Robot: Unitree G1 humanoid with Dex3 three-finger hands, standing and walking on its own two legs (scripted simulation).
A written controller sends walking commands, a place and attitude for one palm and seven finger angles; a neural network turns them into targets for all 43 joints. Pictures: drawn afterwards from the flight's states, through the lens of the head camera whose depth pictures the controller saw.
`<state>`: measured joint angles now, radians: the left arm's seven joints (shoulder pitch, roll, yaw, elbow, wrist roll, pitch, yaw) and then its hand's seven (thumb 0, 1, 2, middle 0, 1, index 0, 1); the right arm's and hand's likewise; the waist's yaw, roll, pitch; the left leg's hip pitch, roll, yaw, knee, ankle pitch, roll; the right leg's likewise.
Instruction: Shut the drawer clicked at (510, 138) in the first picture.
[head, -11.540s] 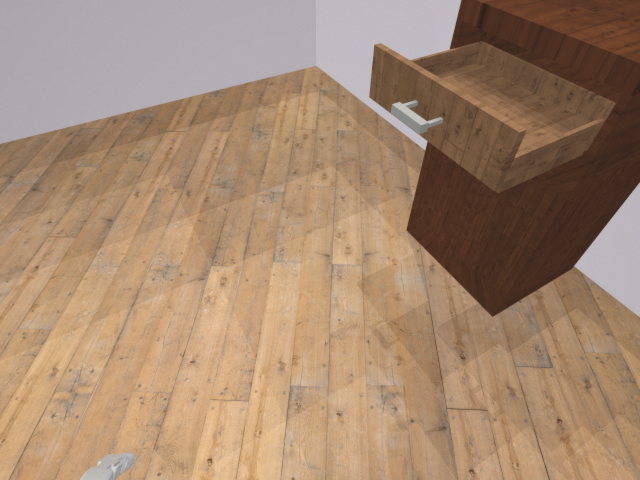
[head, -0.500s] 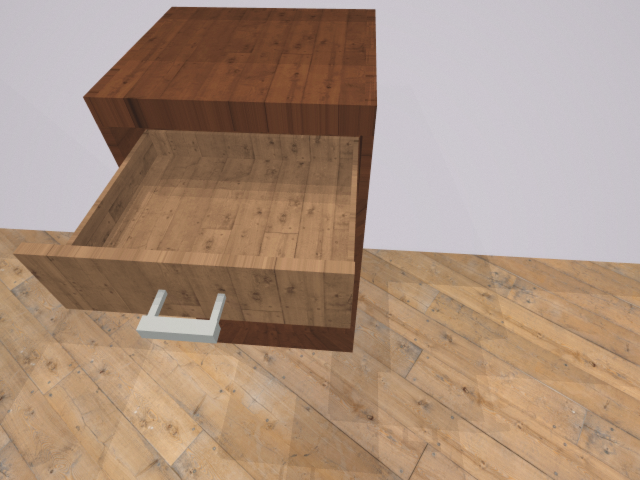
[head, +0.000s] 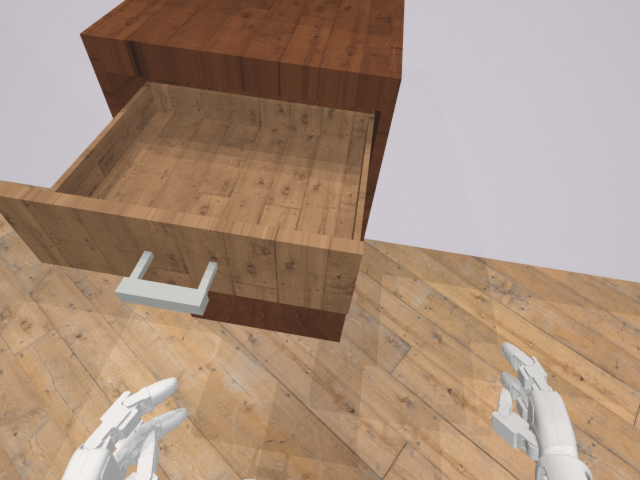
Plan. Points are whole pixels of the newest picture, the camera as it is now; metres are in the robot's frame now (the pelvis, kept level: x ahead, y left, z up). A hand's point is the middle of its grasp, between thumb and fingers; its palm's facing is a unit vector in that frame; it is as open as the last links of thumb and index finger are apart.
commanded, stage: raise the hand and make a fist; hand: left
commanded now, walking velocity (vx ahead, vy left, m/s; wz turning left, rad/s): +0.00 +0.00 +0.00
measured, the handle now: (170, 280) +0.33 +0.22 +0.06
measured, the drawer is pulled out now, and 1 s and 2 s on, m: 0.30 0.30 0.30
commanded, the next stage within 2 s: bring the fist close to the handle in 1.50 s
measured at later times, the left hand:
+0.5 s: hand (111, 428) +0.15 +0.21 +0.08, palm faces +0.04 -1.00 -0.09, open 3.6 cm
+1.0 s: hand (112, 398) +0.16 +0.20 +0.13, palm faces -0.03 -0.99 -0.10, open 3.2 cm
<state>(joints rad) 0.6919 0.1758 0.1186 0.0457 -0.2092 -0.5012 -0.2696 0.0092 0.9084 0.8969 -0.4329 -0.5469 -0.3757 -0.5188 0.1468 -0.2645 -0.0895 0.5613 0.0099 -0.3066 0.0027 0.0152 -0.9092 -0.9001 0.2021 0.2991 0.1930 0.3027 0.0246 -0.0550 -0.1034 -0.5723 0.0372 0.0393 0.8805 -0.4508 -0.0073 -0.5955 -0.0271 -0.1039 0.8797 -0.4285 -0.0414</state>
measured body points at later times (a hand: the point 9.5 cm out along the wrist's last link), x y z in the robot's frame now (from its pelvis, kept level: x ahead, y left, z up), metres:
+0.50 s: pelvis -0.01 +0.01 +0.00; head +0.02 +0.00 +0.45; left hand +0.15 +0.27 +0.08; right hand +0.15 -0.23 -0.08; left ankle -0.01 +0.12 -0.70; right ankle +0.01 -0.09 -0.70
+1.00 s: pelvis +0.01 +0.02 +0.02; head +0.00 +0.01 +0.47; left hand +0.16 +0.25 +0.14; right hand +0.22 -0.17 -0.02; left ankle -0.01 +0.12 -0.70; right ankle +0.01 -0.09 -0.70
